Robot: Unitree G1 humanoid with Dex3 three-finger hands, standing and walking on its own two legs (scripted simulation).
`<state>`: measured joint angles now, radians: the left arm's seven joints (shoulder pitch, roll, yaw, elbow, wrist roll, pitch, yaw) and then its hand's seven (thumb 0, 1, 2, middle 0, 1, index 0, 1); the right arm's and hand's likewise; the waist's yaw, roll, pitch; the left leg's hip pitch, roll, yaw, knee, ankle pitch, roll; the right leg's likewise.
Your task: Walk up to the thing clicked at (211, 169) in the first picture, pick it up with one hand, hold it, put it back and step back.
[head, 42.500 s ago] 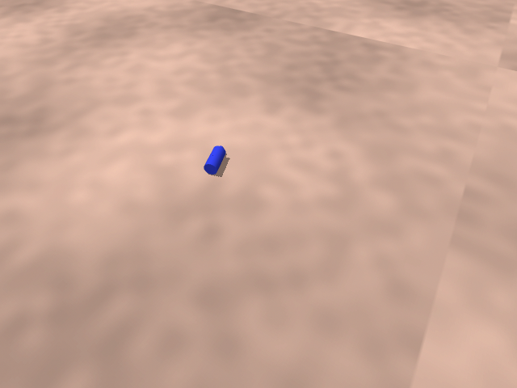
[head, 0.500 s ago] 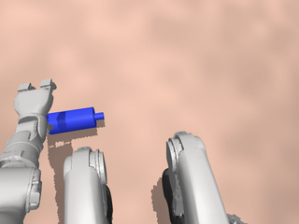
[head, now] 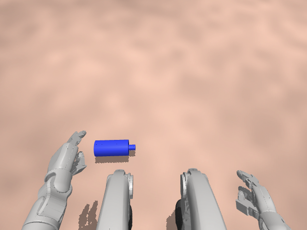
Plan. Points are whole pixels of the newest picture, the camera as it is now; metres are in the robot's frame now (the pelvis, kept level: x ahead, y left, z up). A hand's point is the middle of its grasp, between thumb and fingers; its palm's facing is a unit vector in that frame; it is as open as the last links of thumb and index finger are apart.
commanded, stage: home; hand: left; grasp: from above
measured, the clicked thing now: (115, 147) +0.46 +0.18 -0.48
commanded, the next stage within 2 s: none
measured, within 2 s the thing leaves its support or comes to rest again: neither
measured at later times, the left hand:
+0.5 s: hand (54, 173) +0.25 +0.18 +0.12, palm faces +0.09 -0.97 -0.23, open 7.4 cm
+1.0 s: hand (36, 184) +0.23 +0.19 +0.15, palm faces +0.10 -0.98 -0.19, open 7.4 cm
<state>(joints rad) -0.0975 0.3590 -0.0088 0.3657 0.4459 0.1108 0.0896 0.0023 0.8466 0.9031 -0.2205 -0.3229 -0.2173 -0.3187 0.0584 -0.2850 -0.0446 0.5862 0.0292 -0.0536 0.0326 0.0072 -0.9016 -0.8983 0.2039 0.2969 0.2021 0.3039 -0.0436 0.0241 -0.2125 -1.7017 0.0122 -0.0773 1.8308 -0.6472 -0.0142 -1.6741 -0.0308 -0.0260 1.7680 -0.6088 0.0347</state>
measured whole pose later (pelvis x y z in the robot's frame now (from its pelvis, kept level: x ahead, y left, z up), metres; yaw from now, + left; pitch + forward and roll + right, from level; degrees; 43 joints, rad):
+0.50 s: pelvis +0.06 +0.00 +0.17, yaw +2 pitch +16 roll -3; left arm 0.42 0.23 0.04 -0.11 -0.06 0.45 0.08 0.01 0.91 0.90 -0.21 -0.31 -0.21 -0.30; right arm 0.29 -0.21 0.05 0.52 0.04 -0.16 -0.16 0.01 -0.90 -0.90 0.21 0.30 0.21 0.30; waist -0.06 0.05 -0.18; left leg -0.90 0.04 -0.06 1.17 -0.54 -0.02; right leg -0.87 -0.02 -0.05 1.10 -0.50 0.03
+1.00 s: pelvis +0.08 +0.00 +0.20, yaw +3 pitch +10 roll -3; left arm 0.50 0.22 0.03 -0.14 -0.05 0.46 0.02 0.01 0.91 0.90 -0.20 -0.31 -0.20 -0.30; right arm 0.27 -0.22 0.04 0.52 0.01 -0.24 -0.17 0.01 -0.90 -0.90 0.21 0.30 0.21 0.30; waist -0.03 0.04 -0.16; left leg -0.70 0.03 -0.06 1.03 -0.50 -0.01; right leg -0.66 -0.02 -0.05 0.95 -0.46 0.03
